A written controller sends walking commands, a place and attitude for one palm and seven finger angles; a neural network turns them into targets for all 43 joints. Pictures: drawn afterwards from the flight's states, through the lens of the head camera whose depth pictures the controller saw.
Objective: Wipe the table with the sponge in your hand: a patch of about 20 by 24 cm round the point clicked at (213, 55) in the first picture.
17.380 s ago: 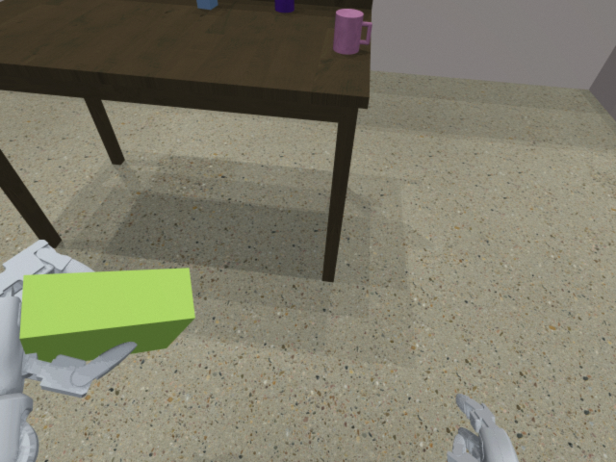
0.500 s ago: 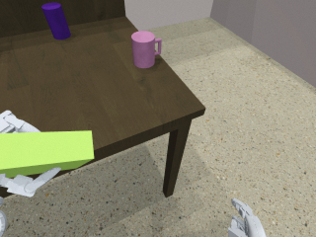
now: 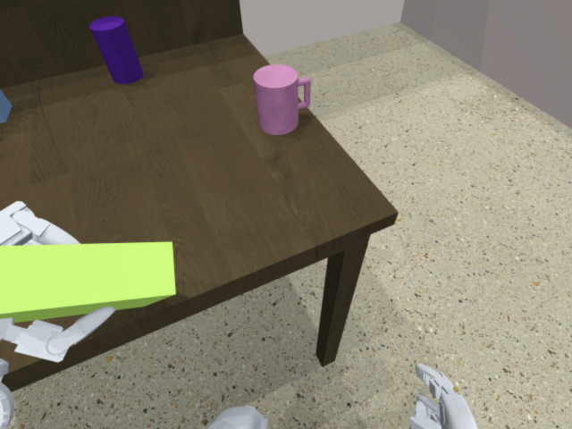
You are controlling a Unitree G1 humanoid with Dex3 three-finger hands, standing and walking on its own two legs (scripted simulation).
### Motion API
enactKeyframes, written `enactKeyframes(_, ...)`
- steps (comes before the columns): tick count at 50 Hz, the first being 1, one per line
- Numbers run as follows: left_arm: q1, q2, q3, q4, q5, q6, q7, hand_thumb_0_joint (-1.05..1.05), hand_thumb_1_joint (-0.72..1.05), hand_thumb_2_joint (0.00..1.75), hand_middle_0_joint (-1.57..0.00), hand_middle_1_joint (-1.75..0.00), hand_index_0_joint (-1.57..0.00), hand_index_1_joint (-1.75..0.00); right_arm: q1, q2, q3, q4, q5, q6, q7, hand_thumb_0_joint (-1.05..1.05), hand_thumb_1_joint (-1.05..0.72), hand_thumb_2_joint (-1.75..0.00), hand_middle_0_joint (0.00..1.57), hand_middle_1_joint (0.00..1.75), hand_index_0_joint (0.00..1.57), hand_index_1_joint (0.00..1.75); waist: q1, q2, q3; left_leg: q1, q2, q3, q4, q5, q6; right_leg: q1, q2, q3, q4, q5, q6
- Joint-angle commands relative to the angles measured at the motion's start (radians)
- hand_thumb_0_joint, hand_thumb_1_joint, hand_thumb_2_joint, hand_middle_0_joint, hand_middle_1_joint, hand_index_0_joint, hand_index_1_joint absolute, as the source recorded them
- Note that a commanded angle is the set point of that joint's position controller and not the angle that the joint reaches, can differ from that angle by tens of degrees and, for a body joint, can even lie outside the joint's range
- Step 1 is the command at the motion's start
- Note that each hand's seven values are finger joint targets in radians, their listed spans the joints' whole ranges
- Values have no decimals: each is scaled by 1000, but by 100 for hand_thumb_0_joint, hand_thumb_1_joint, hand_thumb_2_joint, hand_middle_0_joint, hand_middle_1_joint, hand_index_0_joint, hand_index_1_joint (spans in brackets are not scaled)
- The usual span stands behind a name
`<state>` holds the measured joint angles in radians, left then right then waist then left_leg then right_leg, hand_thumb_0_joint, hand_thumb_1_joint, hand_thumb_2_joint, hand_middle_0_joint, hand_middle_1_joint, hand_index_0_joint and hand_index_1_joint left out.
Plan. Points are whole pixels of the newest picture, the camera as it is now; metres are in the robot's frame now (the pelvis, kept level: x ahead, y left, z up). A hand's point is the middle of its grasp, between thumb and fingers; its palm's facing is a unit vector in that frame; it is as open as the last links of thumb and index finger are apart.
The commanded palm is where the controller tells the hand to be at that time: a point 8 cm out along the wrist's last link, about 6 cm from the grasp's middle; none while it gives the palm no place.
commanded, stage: come to a stop and stand still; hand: left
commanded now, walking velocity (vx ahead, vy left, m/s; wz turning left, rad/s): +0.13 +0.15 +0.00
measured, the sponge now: (113, 281) +0.23 +0.19 +0.16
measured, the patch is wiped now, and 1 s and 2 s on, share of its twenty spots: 0.00 0.00 0.00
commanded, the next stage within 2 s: look again from close up in 1.86 s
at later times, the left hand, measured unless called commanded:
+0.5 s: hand (21, 255) +0.24 +0.28 +0.19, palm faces +0.37 -0.81 -0.46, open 9.4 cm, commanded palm +0.19 +0.31 +0.19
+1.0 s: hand out of the picture +0.21 +0.36 +0.18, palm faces +0.44 -0.82 -0.38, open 9.4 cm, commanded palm +0.15 +0.37 +0.19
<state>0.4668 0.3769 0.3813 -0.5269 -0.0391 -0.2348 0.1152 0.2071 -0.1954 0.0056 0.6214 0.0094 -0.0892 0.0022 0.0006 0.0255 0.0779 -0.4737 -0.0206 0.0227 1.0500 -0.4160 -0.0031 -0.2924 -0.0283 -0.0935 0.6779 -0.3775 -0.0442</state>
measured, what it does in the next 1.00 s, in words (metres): steps on the spot: left foot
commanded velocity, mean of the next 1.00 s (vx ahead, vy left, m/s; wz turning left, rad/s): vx -0.04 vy -0.04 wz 0.00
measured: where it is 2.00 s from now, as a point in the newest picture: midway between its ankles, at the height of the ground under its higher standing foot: outside the picture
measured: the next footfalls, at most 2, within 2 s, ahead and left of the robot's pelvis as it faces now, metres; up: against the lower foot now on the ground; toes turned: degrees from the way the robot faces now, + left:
left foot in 0.18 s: +0.10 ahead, +0.18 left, +0.00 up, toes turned +3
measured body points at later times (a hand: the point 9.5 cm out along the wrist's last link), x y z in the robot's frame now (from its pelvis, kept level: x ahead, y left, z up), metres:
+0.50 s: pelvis +0.02 +0.03 +0.01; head +0.05 +0.04 +0.46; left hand +0.22 +0.32 +0.21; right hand +0.21 -0.18 -0.06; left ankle +0.06 +0.17 -0.72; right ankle +0.00 -0.08 -0.72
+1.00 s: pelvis -0.01 +0.09 +0.01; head +0.01 +0.12 +0.46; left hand +0.18 +0.40 +0.20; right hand +0.14 -0.13 -0.07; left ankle +0.06 +0.18 -0.72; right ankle +0.00 -0.08 -0.72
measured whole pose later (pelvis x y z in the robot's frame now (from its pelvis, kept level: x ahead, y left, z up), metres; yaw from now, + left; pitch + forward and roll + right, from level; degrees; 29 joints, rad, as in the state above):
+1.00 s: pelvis -0.01 +0.09 +0.01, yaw -1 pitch -3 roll -3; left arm 0.37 0.38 0.42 -0.45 -0.01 -0.22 0.11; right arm 0.25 -0.18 0.01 0.61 0.00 -0.15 -0.01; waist 0.03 -0.02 0.09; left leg -0.33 0.03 0.06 0.57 -0.20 0.05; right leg -0.20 -0.01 0.03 0.48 -0.25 0.03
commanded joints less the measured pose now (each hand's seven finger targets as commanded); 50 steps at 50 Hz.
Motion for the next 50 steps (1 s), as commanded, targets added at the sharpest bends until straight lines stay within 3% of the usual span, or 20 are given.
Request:
enactKeyframes(1, -47, 195, 162, -100, 5, -54, 39, 0, 10, 130, -120, -160, -120, -160, -86, -112, -49, -135, -4, -35, -15, 0, -90, -90, 20, 30, 20, 30, 14, -131, -124, -149, 101, -74, 11, 10, -6, 203, -321, 319, -244, 624, -115)
enactKeyframes(3, -82, 164, 131, -108, 9, -61, 44, 0, 10, 130, -120, -160, -120, -160, -89, -86, -37, -145, -8, -38, -24, 0, -90, -90, 20, 30, 20, 30, 16, -178, -153, 19, 73, 41, -248, 74, 2, 175, -244, 170, -214, 635, -78)
enactKeyframes(6, -120, 157, 103, -172, 0, -47, 61, 0, 10, 130, -120, -160, -120, -160, -117, -82, -45, -153, -9, -70, -51, 0, -90, -90, 20, 30, 20, 30, 15, -158, -182, 290, 10, 121, -560, 288, 6, 131, -173, 120, -126, 573, -16)
enactKeyframes(8, -150, 170, 102, -272, -1, -45, 63, 0, 10, 130, -120, -160, -120, -160, -96, -120, -68, -174, 2, -78, -60, 0, -90, -90, 20, 30, 20, 30, 18, 35, -245, 448, 147, -36, -593, 600, 52, 47, -77, 57, 25, 412, 50)
enactKeyframes(9, -153, 173, 103, -297, 3, -43, 61, 0, 10, 130, -120, -160, -120, -160, -92, -131, -77, -184, 9, -78, -58, 0, -90, -90, 20, 30, 20, 30, 25, 113, -264, 495, 230, -120, -594, 734, 84, -26, -24, 51, 78, 118, 60)
enactKeyframes(11, -92, 188, 133, -238, 4, -18, 55, 0, 10, 130, -120, -160, -120, -160, -85, -117, -69, -183, 1, -83, -51, 0, -90, -90, 20, 30, 20, 30, 9, 257, -199, 424, 275, -177, -640, 867, 129, -60, 19, 44, 103, -72, 66)
enactKeyframes(12, -112, 177, 118, -266, 8, -22, 52, 0, 10, 130, -120, -160, -120, -160, -83, -105, -59, -183, -10, -85, -42, 0, -90, -90, 20, 30, 20, 30, 7, 246, -187, 372, 287, -207, -646, 862, 133, -8, 12, 56, 59, -79, 55)
enactKeyframes(15, -40, 176, 140, -272, 5, -18, 46, 0, 10, 130, -120, -160, -120, -160, -80, -115, -57, -193, 1, -89, -28, 0, -90, -90, 20, 30, 20, 30, 17, 155, -219, 281, 226, -64, -561, 636, 58, 157, 8, 58, -206, 227, 44)
enactKeyframes(18, 8, 148, 128, -248, -22, 0, 41, 0, 10, 130, -120, -160, -120, -160, -72, -101, -58, -200, 4, -68, -33, 0, -90, -90, 20, 30, 20, 30, 1, -88, -245, 270, 87, 45, -440, 463, -28, 158, -85, 181, -247, 637, -12)
enactKeyframes(23, -37, 142, 104, -169, -28, 28, 39, 0, 10, 130, -120, -160, -120, -160, -90, -98, -37, -192, -4, -48, -63, 0, -90, -90, 20, 30, 20, 30, 4, 30, -218, 315, 125, 31, -565, 462, -13, 106, -20, 107, -255, 459, 48)
enactKeyframes(24, -1002, 888, 634, -261, 109, -75, 3, 0, 10, 130, -120, -160, -120, -160, 25, -156, -105, -141, -68, -111, -68, 0, -90, -90, 20, 30, 20, 30, 76, -202, -25, 141, 109, 86, -403, 404, 10, -11, -84, 243, -417, 636, 63)
enactKeyframes(25, -463, 295, 217, 280, 35, -15, -37, 0, 10, 130, -120, -160, -120, -160, -37, -47, -55, -110, -25, -117, -60, 0, -90, -90, 20, 30, 20, 30, 31, -252, -141, 195, 5, 22, -444, 297, 3, 72, -163, 317, -298, 793, -64)
enactKeyframes(26, -338, 164, 100, 236, 7, 0, -24, 0, 10, 130, -120, -160, -120, -160, -53, -111, -75, -170, 11, -121, -55, 0, -90, -90, 20, 30, 20, 30, 41, -46, -186, 315, 25, 63, -553, 373, 5, 96, -141, 281, -234, 812, -38)
enactKeyframes(27, -342, 164, 76, 92, 9, -26, -32, 0, 10, 130, -120, -160, -120, -160, -15, -129, -76, -186, 3, -116, -48, 0, -90, -90, 20, 30, 20, 30, 37, 35, -253, 371, 59, 65, -548, 474, 20, 124, -94, 217, -204, 706, 10)
enactKeyframes(29, -252, 115, 12, -64, 2, -18, -30, 0, 10, 130, -120, -160, -120, -160, -82, -126, -70, -214, 6, -109, -16, 0, -90, -90, 20, 30, 20, 30, 48, 19, -248, 393, 93, 41, -538, 540, 39, 104, -43, 166, -242, 519, 71)
enactKeyframes(32, -119, 109, 14, -167, 4, -5, -14, 0, 10, 130, -120, -160, -120, -160, -110, -124, -65, -232, 4, -108, -5, 0, -90, -90, 20, 30, 20, 30, 38, -39, -216, 334, 95, 21, -573, 342, 35, 95, -30, 139, -289, 269, 38)
enactKeyframes(36, -105, 258, 181, -202, 4, -28, 15, 0, 10, 130, -120, -160, -120, -160, -129, -134, -54, -227, -5, -101, -37, 0, -90, -90, 20, 30, 20, 30, 27, 30, -100, 278, 92, -5, -678, 13, 21, -32, 1, 128, -346, -62, 21)
enactKeyframes(41, -178, 224, 190, -156, 9, -52, 19, 0, 10, 130, -120, -160, -120, -160, -102, -132, -60, -228, 4, -102, -39, 0, -90, -90, 20, 30, 20, 30, 31, 192, -125, 92, 171, -60, -805, -203, 60, 171, 56, 42, -142, 18, 30)
enactKeyframes(47, -157, 112, 60, -132, 20, -40, -9, 0, 10, 130, -120, -160, -120, -160, -64, -127, -61, -196, 0, -120, -16, 0, -90, -90, 20, 30, 20, 30, 13, -7, -88, 197, 77, -3, -636, -140, 27, 20, 16, 134, -356, -92, 4)
enactKeyframes(50, -227, 97, 20, -163, 30, -33, -10, 0, 10, 130, -120, -160, -120, -160, -75, -136, -56, -173, -3, -140, -17, 0, -90, -90, 20, 30, 20, 30, 8, 50, -55, 237, 105, -80, -730, -150, 28, -27, 50, 127, -318, -76, 19)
